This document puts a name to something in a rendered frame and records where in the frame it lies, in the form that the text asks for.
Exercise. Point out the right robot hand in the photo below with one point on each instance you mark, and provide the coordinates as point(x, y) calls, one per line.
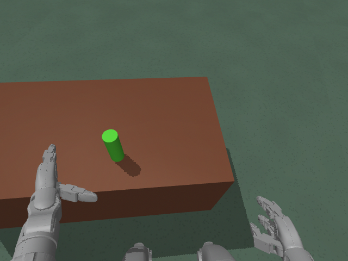
point(281, 232)

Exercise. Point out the can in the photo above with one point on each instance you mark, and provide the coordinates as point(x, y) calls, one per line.
point(113, 145)

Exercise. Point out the right robot arm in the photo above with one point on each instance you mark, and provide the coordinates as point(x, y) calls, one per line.
point(297, 254)

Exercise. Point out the left robot hand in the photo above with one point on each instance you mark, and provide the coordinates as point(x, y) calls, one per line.
point(47, 177)

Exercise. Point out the left robot arm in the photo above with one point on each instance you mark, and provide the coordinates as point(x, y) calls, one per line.
point(39, 235)

